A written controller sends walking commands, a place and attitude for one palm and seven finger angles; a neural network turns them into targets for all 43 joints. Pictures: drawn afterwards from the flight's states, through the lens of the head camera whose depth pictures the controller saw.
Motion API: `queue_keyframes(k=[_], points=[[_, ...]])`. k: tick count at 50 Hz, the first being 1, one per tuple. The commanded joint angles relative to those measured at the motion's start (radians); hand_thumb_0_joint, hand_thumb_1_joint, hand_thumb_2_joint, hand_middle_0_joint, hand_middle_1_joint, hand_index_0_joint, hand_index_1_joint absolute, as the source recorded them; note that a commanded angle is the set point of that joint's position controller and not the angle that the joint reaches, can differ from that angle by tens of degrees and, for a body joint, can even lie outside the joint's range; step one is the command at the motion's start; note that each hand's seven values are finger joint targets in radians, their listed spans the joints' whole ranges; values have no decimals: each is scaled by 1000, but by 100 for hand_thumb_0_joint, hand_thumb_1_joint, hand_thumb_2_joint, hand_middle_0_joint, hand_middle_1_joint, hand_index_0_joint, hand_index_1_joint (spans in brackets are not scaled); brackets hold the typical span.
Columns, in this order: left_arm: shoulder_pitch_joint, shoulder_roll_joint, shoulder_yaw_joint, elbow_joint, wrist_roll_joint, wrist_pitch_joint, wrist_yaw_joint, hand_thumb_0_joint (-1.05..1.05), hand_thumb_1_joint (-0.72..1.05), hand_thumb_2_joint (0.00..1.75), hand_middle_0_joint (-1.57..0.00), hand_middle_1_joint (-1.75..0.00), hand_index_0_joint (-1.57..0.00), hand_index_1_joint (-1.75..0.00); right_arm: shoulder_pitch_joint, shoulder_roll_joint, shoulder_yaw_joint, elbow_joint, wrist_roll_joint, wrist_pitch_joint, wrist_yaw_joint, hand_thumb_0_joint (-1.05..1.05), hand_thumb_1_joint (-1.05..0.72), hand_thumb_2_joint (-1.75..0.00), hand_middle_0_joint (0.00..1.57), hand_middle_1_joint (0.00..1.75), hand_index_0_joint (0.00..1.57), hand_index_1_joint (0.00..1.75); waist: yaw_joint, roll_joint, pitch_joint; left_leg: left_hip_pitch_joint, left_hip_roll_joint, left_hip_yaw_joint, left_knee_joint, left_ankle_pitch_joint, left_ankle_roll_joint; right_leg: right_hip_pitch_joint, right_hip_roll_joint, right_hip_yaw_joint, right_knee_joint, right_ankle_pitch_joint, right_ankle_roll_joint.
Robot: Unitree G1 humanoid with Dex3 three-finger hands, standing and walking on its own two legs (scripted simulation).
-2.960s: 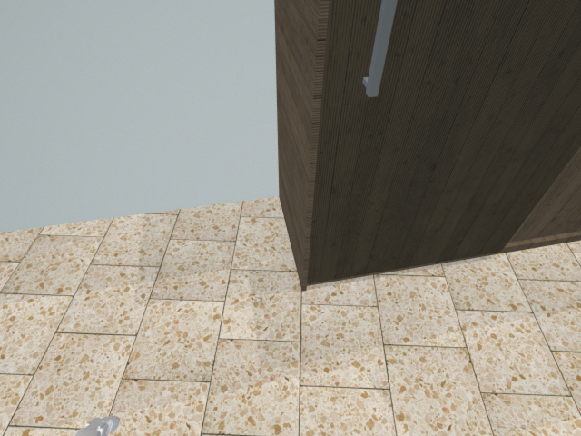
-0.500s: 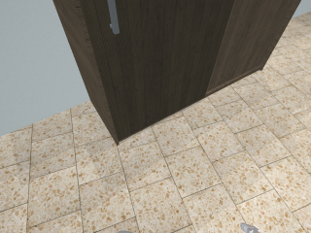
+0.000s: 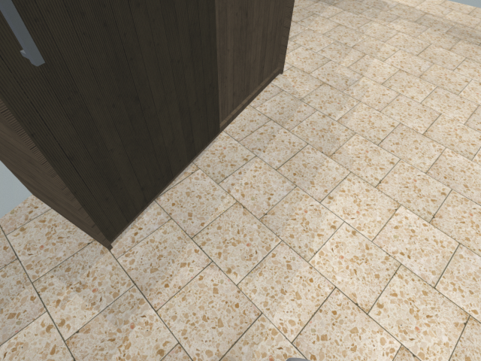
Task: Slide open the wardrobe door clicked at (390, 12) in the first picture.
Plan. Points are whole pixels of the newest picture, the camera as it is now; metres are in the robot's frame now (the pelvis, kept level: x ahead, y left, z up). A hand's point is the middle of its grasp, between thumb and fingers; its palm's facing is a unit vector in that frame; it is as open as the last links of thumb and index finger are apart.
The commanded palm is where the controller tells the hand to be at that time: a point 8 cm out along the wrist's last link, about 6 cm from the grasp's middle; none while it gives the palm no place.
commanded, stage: walk to a spot facing it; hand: left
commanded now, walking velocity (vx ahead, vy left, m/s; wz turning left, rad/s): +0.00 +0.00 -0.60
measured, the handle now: out of the picture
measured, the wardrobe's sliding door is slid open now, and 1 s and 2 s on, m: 0.00 0.00 0.00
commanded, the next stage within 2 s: none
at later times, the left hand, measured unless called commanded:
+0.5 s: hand out of the picture +0.11 +0.17 -0.17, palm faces -0.14 -0.97 -0.19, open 7.4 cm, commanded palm none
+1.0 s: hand (202, 212) +0.47 +0.12 -0.17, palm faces -0.52 -0.84 -0.15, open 7.4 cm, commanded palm none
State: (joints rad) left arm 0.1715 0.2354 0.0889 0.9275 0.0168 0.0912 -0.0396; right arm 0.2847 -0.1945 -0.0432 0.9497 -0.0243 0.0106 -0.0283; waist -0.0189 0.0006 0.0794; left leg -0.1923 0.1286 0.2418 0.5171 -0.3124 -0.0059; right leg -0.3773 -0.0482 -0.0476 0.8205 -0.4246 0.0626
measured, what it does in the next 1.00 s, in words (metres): walks ahead, turning right: right foot, then left foot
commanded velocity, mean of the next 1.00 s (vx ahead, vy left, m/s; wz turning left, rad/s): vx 0.31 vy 0.00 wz -0.58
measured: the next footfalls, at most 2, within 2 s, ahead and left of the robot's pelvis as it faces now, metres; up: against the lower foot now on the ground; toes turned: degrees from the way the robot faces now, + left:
right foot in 0.08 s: +0.02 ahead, -0.14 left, +0.00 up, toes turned -8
left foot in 0.58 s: +0.28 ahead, +0.07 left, +0.00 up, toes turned -13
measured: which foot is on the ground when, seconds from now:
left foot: down 0.00-0.06, up 0.08-0.56, down 0.58-1.00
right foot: up 0.00-0.06, down 0.08-0.58, up 0.60-1.00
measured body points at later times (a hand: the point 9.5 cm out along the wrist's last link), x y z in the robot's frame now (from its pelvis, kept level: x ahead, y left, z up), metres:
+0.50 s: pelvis +0.10 -0.02 +0.00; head +0.12 -0.02 +0.45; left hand +0.12 +0.22 -0.15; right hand +0.16 -0.29 -0.13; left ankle +0.21 +0.09 -0.70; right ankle -0.02 -0.13 -0.74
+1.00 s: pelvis +0.28 +0.00 +0.00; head +0.31 +0.02 +0.45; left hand +0.50 +0.16 -0.15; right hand +0.10 -0.16 -0.13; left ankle +0.24 +0.08 -0.74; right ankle +0.26 -0.17 -0.64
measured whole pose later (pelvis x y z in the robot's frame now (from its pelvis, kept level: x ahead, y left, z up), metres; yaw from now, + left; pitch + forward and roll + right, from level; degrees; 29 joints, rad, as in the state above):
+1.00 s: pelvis +0.28 +0.00 +0.00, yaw -34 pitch -1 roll -2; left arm 0.17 0.23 0.11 0.96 0.04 0.05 -0.04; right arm 0.45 -0.15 -0.04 1.06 -0.02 -0.07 -0.04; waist -0.02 -0.04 0.04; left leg 0.00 0.06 0.37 0.37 -0.36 0.05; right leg -0.66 -0.07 -0.06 1.12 -0.12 0.02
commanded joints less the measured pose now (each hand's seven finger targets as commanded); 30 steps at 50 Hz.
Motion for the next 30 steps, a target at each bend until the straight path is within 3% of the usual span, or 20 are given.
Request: queue_keyframes(k=[1,2,3,4,5,6,7,8,9,11,13,18,21,23,25,26,27,28,29,30], points=[[2,58,9,-86,3,-56,6,0,90,90,-20,-30,-20,-30,21,-220,-65,-43,-2,-20,-2,0,-90,-90,20,30,20,30,14,179,-127,62,222,-106,-6,444,79,111,29,-47,-258,124,-40],[71,99,16,-67,8,-69,11,0,90,90,-20,-30,-20,-30,31,-206,-61,-44,4,-18,5,0,-90,-90,20,30,20,30,47,90,-184,-19,197,-54,144,323,22,284,5,-17,-407,231,-60],[149,219,35,-41,16,-85,23,0,90,90,-20,-30,-20,-30,38,-128,-41,-71,11,-12,15,0,-90,-90,20,30,20,30,85,-236,-226,-294,85,6,376,-128,-46,499,-233,295,-506,314,-139],[193,283,50,-31,0,-77,38,0,90,90,-20,-30,-20,-30,-50,-109,-28,-122,-2,-3,14,0,-90,-90,20,30,20,30,118,-345,-196,-477,-10,-91,574,-350,-71,474,-360,531,-521,457,-226],[194,259,48,-35,-6,-75,49,0,90,90,-20,-30,-20,-30,-72,-139,-33,-129,-1,1,11,0,-90,-90,20,30,20,30,116,-236,-182,-505,19,-197,628,-277,-52,452,-344,459,-543,259,-259],[153,224,46,-45,-4,-80,50,0,90,90,-20,-30,-20,-30,-109,-140,-35,-129,0,0,19,0,-90,-90,20,30,20,30,109,-258,-128,-538,32,-210,640,-203,-49,391,-283,459,-590,76,-243],[110,196,40,-49,-3,-84,52,0,90,90,-20,-30,-20,-30,-130,-151,-41,-118,-5,-4,26,0,-90,-90,20,30,20,30,93,-216,-82,-542,36,-210,655,-132,-53,364,-251,445,-600,-7,-240],[91,161,25,-50,-4,-95,50,0,90,90,-20,-30,-20,-30,-139,-157,-45,-106,-12,-9,32,0,-90,-90,20,30,20,30,76,-155,-28,-521,40,-212,646,-60,-61,298,-220,394,-600,54,-228],[85,149,17,-51,-4,-106,47,0,90,90,-20,-30,-20,-30,-113,-146,-45,-93,-14,-10,35,0,-90,-90,20,30,20,30,51,-121,-22,-492,36,-206,624,-15,-70,272,-197,349,-594,140,-218],[101,146,15,-41,-1,-124,42,0,90,90,-20,-30,-20,-30,-75,-128,-45,-75,-14,-13,36,0,-90,-90,20,30,20,30,33,-115,-29,-468,22,-192,584,19,-84,276,-170,307,-579,273,-218],[148,145,15,-25,0,-135,39,0,90,90,-20,-30,-20,-30,-86,-119,-47,-77,-13,-17,39,0,-90,-90,20,30,20,30,42,-113,-30,-467,9,-188,552,45,-90,287,-151,313,-577,305,-221],[205,145,13,-6,6,-146,42,0,90,90,-20,-30,-20,-30,-178,-117,-47,-127,-7,-31,45,0,-90,-90,20,30,20,30,60,-133,-9,-519,1,-203,458,72,-90,322,-161,382,-596,241,-250],[221,143,11,2,10,-147,46,0,90,90,-20,-30,-20,-30,-241,-107,-42,-159,-2,-41,48,0,-90,-90,20,30,20,30,74,-139,16,-477,-18,-205,355,64,-80,297,-163,408,-592,249,-253],[219,147,14,5,13,-146,50,0,90,90,-20,-30,-20,-30,-257,-97,-38,-172,3,-51,48,0,-90,-90,20,30,20,30,74,-144,17,-388,-37,-202,254,36,-68,266,-165,417,-566,288,-247],[197,158,19,4,13,-142,50,0,90,90,-20,-30,-20,-30,-223,-98,-37,-167,9,-62,45,0,-90,-90,20,30,20,30,59,-164,-2,-246,-68,-186,145,20,-52,223,-147,412,-517,349,-231],[184,157,21,6,10,-140,50,0,90,90,-20,-30,-20,-30,-176,-102,-40,-151,10,-66,39,0,-90,-90,20,30,20,30,32,-156,-10,-137,-85,-177,79,51,-46,173,-127,402,-477,361,-216],[161,145,24,6,8,-142,49,0,90,90,-20,-30,-20,-30,-65,-125,-45,-116,8,-72,27,0,-90,-90,20,30,20,30,-25,-112,-50,51,-96,-176,-16,93,-37,94,-75,371,-362,396,-186],[161,111,22,-1,-1,-141,42,0,90,90,-20,-30,-20,-30,99,-195,-59,-66,4,-79,9,0,-90,-90,20,30,20,30,-86,21,-154,292,-14,-238,-71,67,-23,3,7,302,-143,367,-154],[217,38,14,-14,-15,-136,28,0,90,90,-20,-30,-20,-30,220,-316,-85,-35,-11,-84,3,0,-90,-90,20,30,20,30,-105,362,-271,475,331,-636,-167,-34,55,-219,141,139,210,-97,-88],[201,58,14,-19,-7,-135,27,0,90,90,-20,-30,-20,-30,217,-309,-70,-41,-3,-73,3,0,-90,-90,20,30,20,30,-94,313,-238,357,409,-769,-287,-181,99,-262,103,139,383,-142,-83]])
